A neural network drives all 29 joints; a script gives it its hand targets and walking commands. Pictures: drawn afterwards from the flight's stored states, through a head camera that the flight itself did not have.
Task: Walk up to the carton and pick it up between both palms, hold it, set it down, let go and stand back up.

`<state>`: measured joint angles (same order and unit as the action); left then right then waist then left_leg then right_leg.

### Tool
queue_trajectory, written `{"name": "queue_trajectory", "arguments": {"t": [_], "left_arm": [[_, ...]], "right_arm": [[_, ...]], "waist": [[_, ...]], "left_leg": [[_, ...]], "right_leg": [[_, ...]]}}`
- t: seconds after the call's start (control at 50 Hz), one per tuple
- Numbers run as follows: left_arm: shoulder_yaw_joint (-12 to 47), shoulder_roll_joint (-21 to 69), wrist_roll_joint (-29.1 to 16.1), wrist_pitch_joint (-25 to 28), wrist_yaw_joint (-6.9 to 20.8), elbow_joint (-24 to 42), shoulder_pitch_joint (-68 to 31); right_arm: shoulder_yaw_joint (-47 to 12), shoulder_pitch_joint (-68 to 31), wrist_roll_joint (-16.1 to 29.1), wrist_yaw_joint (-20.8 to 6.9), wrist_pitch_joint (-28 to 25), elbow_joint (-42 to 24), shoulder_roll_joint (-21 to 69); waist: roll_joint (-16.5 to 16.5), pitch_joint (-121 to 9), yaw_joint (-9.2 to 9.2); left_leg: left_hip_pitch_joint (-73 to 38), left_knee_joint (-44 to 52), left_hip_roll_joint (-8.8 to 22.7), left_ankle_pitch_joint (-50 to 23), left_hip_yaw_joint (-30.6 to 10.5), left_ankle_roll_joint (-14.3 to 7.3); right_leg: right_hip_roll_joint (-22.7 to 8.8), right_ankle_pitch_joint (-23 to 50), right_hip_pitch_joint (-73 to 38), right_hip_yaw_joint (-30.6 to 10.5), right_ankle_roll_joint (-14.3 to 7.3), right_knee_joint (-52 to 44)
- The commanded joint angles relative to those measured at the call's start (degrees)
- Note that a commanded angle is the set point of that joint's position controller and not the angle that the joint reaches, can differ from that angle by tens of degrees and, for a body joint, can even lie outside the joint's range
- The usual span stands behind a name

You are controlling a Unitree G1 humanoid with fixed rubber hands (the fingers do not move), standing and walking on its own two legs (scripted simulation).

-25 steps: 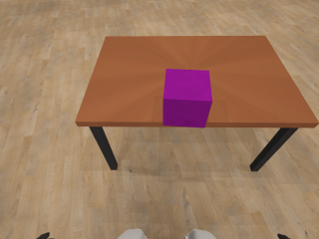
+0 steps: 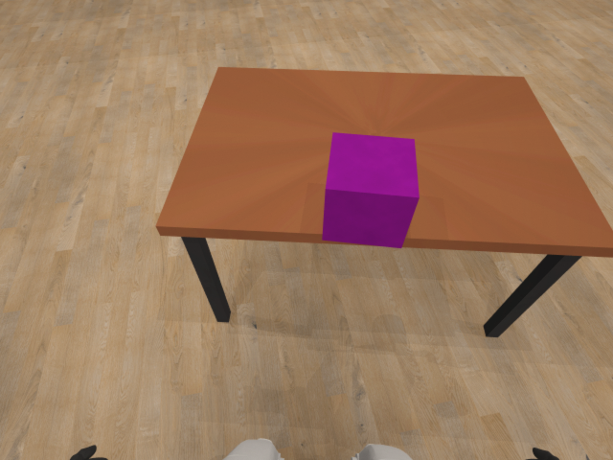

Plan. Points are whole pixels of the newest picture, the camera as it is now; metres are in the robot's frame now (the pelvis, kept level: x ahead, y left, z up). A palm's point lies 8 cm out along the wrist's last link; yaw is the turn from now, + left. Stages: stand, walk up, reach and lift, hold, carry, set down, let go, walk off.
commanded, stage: walk up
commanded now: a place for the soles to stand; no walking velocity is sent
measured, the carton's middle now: (367, 190) +0.63 -0.11 -0.10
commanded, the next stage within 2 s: none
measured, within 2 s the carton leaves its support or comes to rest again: neither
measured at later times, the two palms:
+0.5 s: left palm (173, 431) +0.17 +0.20 -0.11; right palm out of the picture +0.12 -0.45 -0.12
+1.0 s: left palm (203, 352) +0.26 +0.16 -0.04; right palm out of the picture +0.17 -0.49 -0.10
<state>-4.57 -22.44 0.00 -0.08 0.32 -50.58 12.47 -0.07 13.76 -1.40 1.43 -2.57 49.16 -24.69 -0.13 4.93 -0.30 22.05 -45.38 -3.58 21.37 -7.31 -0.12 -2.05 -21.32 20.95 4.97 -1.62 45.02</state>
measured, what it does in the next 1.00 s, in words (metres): steps to the right: right foot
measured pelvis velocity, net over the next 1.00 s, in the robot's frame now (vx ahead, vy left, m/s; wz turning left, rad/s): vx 0.16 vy -0.17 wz -0.04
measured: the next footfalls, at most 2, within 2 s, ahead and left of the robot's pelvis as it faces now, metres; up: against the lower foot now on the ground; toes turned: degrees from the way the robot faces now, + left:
right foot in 0.40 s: +0.21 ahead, -0.18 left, +0.00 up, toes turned -6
left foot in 1.12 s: +0.31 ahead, +0.01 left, +0.00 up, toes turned -3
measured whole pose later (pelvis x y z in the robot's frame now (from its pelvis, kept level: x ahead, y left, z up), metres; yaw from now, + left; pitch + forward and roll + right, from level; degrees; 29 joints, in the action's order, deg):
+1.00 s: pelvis +0.16 -0.17 +0.03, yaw -2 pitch -2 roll +2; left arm -5.6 -22.9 0.0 0.8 -0.1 -48.1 12.5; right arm -0.1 18.9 -1.4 1.9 -0.5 52.9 -25.4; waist -2.5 5.3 -0.7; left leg 24.4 -41.6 0.1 15.8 -3.7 -0.6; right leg 5.7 -15.0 11.5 6.3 -5.4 28.0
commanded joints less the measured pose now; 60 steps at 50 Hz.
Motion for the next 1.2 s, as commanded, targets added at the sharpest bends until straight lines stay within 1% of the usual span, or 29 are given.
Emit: {"name": "queue_trajectory", "arguments": {"t": [0.0, 0.04, 0.06, 0.08, 0.1, 0.12, 0.14, 0.18, 0.22, 0.26, 0.32, 0.36, 0.38, 0.4, 0.42, 0.44, 0.48, 0.54, 0.58, 0.7, 0.72, 0.78, 0.88, 0.96, 1.02, 1.08, 1.12, 1.14, 1.18], "left_arm": [[-5.7, -19.4, 3.1, 1.3, 2.4, 6.7, -1.9], [-5.3, -17.2, 3.4, 0.1, 3.1, 8.3, -5.0], [-4.9, -14.5, 3.4, -0.6, 3.4, 9.2, -7.0], [-3.5, -10.6, 3.0, -1.0, 3.3, 12.0, -10.5], [-3.7, -12.7, 3.2, -0.9, 2.9, 13.0, -12.9], [-4.5, -15.9, 3.0, -0.7, 3.0, 12.0, -11.3], [-4.8, -15.9, 3.0, -0.6, 3.1, 10.9, -8.6], [-5.0, -14.7, 3.4, -0.1, 3.2, 10.6, -3.3], [-5.1, -14.1, 3.1, -0.1, 3.4, 12.1, -4.6], [-5.5, -14.3, 3.1, 0.3, 3.3, 13.4, -5.1], [-5.8, -13.8, 2.5, 1.0, 3.6, 14.0, -4.2], [-6.8, -14.0, 2.5, 1.3, 3.8, 11.8, 2.4], [-8.5, -16.2, 2.7, 1.6, 3.6, 8.8, 10.7], [-9.6, -21.3, 3.2, 2.1, 2.8, 7.1, 16.2], [-8.4, -23.2, 0.9, 2.0, 2.6, 9.3, 11.5], [-7.9, -22.9, 0.9, 1.8, 2.5, 10.0, 6.0], [-7.0, -19.4, 1.1, 1.9, 2.2, 8.9, 0.6], [-5.8, -16.5, 0.8, 2.9, 1.9, 7.1, 1.4], [-5.4, -15.8, 0.6, 3.1, 1.9, 6.6, 2.0], [-4.6, -14.4, 0.4, 2.8, 0.6, 6.1, 4.6], [-4.4, -14.1, 0.1, 2.5, 0.4, 5.9, 4.5], [-4.0, -12.7, 0.0, 2.2, -0.3, 6.1, 2.6], [-3.0, -10.7, 0.0, 1.7, -1.2, 5.6, 1.5], [-3.1, -11.4, 0.0, 1.6, -1.8, 6.5, -3.8], [-2.5, -11.3, 0.4, 1.6, -2.0, 6.6, -4.8], [-2.2, -11.4, 0.5, 1.6, -2.2, 5.6, -4.5], [-2.1, -11.8, 0.5, 1.5, -1.9, 4.5, -2.8], [-2.0, -11.7, 0.7, 1.4, -2.0, 4.1, -2.6], [-2.4, -12.3, 1.0, 1.6, -2.0, 2.7, -2.1]], "right_arm": [[6.3, 6.1, 0.4, 0.6, -2.9, -0.6, -15.5], [7.4, 10.8, 0.3, 0.5, -3.8, 0.9, -15.2], [8.2, 16.6, -0.1, 0.8, -4.2, 2.3, -16.2], [9.8, 21.7, -1.1, 1.3, -4.5, 2.5, -21.7], [10.0, 17.9, -0.4, 1.9, -4.9, 0.1, -23.4], [9.6, 13.4, 0.4, 2.7, -5.1, -1.3, -23.0], [9.2, 12.4, 0.5, 3.3, -5.3, -1.0, -21.7], [8.6, 12.5, 0.3, 3.5, -5.4, -0.9, -18.6], [8.5, 13.0, -0.3, 3.5, -5.4, -1.7, -18.5], [8.8, 13.4, -0.2, 4.0, -5.7, -2.4, -19.2], [8.6, 8.9, -0.3, 4.3, -6.0, -3.6, -20.4], [7.9, 3.3, -0.8, 4.1, -5.7, -3.9, -19.2], [6.7, 3.3, -1.5, 3.9, -5.5, -3.7, -16.0], [4.9, 4.8, -0.9, 3.5, -5.3, -3.8, -9.7], [4.6, 7.8, 0.5, 4.1, -4.6, -3.7, -11.8], [5.4, 8.7, 1.2, 3.9, -3.8, -1.0, -15.7], [6.1, 9.8, 2.0, 2.5, -2.8, 0.5, -16.0], [5.9, 11.5, 1.3, 1.0, -2.0, 0.8, -14.3], [5.5, 11.1, 1.5, 0.3, -1.7, 1.3, -14.4], [4.9, 8.2, 1.4, 0.3, -0.4, 2.6, -13.1], [4.9, 8.6, 1.6, 0.3, -0.2, 3.1, -12.4], [4.1, 8.7, 1.8, 0.5, 0.3, 4.0, -10.8], [3.7, 5.8, 1.5, 1.2, 1.0, 3.4, -9.7], [3.7, 7.0, 1.5, 1.1, 1.8, 3.3, -9.4], [3.7, 4.6, 1.2, 0.9, 2.0, 2.6, -10.2], [3.7, 1.6, 0.7, 0.8, 1.6, 1.4, -10.7], [3.3, -1.3, 0.8, 0.7, 0.8, 0.9, -12.3], [3.0, -2.9, 0.8, 0.5, 0.6, 0.7, -11.7], [2.7, -5.2, 1.1, 0.4, 1.0, 1.2, -10.3]], "waist": [[12.2, -1.4, -0.81], [8.9, 2.2, 1.93], [1.4, -0.1, 5.6], [-14.8, 0.5, 7.99], [-8.5, 2.7, 7.16], [-0.7, 0.8, 5.04], [2.0, -1.2, 3.44], [-1.9, -5.1, 1.78], [-5.3, -4.5, 2.54], [-5.5, -2.8, 2.12], [-8.8, -5.0, 0.4], [-6.8, -7.0, -4.96], [0.3, -9.5, -8.62], [21.3, -7.0, -11.46], [20.5, -6.4, -7.15], [8.6, -2.2, -4.38], [2.2, 2.9, -1.03], [4.0, 4.9, -0.51], [5.7, 3.5, -0.66], [3.1, -0.8, -2.52], [3.0, -0.4, -2.38], [4.3, -0.9, -1.48], [4.6, -4.8, -1.45], [5.8, -5.9, 0.86], [2.4, -6.2, 0.23], [0.2, -4.0, 0.46], [-0.5, -4.9, -0.85], [-1.5, -5.1, -1.36], [-0.9, -4.2, -1.95]], "left_leg": [[3.4, -5.3, 1.1, 16.7, 5.0, -5.0], [-5.4, 4.1, 1.5, 12.9, 5.3, -4.9], [-15.5, 14.5, 3.8, 17.6, -1.3, -6.2], [-21.7, 29.4, 16.4, 34.9, -30.8, -11.2], [-20.2, 34.4, 23.1, 34.0, -48.8, -14.0], [-21.3, 30.7, 22.7, 27.2, -45.9, -14.6], [-21.9, 26.1, 21.3, 18.6, -40.6, -14.3], [-21.9, 19.4, 19.2, 3.4, -31.4, -15.0], [-18.3, 16.4, 18.8, -6.9, -27.5, -16.0], [-13.3, 15.3, 21.1, -11.0, -27.6, -16.7], [-6.0, 12.5, 19.6, -12.8, -21.1, -15.1], [6.0, 6.5, 15.9, -6.4, -13.2, -11.2], [14.0, -6.3, 11.8, -4.7, -5.8, -7.9], [27.2, -28.4, -0.2, 4.0, 3.0, -4.1], [30.8, -36.9, -2.9, 11.6, 4.0, -1.9], [25.6, -39.2, -0.2, 8.7, 0.8, -1.6], [21.4, -34.8, 6.1, 1.3, 6.1, -1.1], [16.7, -26.6, 7.6, -6.5, 3.1, -0.6], [14.3, -21.4, 7.2, -8.5, 3.1, 0.1], [14.9, -11.4, 5.3, -8.5, 1.8, 1.3], [13.5, -10.2, 5.0, -8.9, 1.5, 1.3], [10.8, -5.3, 5.1, -8.7, 1.5, 1.3], [6.5, 1.9, 4.5, -7.8, 2.7, -0.6], [-0.4, 5.7, 4.5, -8.2, 4.7, -2.3], [-4.7, 9.3, 5.9, -8.1, 4.4, -2.9], [-8.6, 16.0, 8.6, -17.1, -1.9, -5.2], [-5.4, 18.2, 14.4, -15.7, -11.4, -9.4], [-1.6, 17.5, 15.0, -15.2, -12.6, -10.9], [0.7, 14.9, 10.0, -12.8, -6.4, -7.4]], "right_leg": [[-17.3, -32.7, -0.6, -26.3, -13.4, -22.8], [-13.5, -34.0, 9.8, -20.8, -10.2, -17.8], [-6.9, -30.7, 17.9, -12.4, -6.4, -7.2], [0.5, -21.3, 31.9, -5.2, -1.2, 12.7], [0.7, -12.4, 35.9, -11.5, -0.9, 19.3], [-1.5, -8.7, 34.4, -14.7, -0.1, 21.1], [-2.9, -6.9, 32.2, -13.9, 0.0, 21.6], [-4.6, -8.2, 28.8, -12.7, -0.5, 20.7], [-5.1, -8.5, 27.2, -11.2, -0.3, 18.7], [-6.4, -4.7, 25.9, -12.1, -0.7, 17.1], [-6.1, 0.9, 17.4, -9.3, -2.0, 11.4], [-3.2, 4.2, -2.0, -5.2, -2.5, 2.3], [-0.2, -1.5, -15.6, -5.0, -2.1, -1.2], [-9.5, -23.4, -19.3, -23.9, -3.1, -17.9], [-20.2, -39.5, -14.5, -48.1, -0.8, -36.1], [-21.3, -45.5, -6.7, -49.5, 0.5, -40.1], [-17.1, -33.8, -0.9, -35.3, 0.5, -34.5], [-13.1, -24.9, -0.3, -28.5, 2.9, -35.4], [-10.8, -20.6, -4.0, -23.0, 2.4, -35.3], [-10.8, -8.3, -16.5, -18.3, 3.5, -33.6], [-10.6, -5.3, -16.3, -17.6, 6.0, -34.3], [-10.2, 7.6, -16.4, -13.1, 7.4, -32.2], [-10.7, 30.6, -20.1, -9.3, 5.8, -25.1], [-11.3, 40.5, -17.2, -9.0, 7.7, -23.4], [-11.8, 30.4, -13.9, -10.4, 4.0, -22.0], [-9.8, 24.3, -8.7, -10.0, 6.7, -19.8], [-5.4, 14.3, -10.1, -9.9, 7.6, -16.4], [-4.8, 15.1, -12.8, -10.6, 8.3, -15.0], [-7.2, 16.4, -15.4, -12.7, 6.7, -21.1]]}}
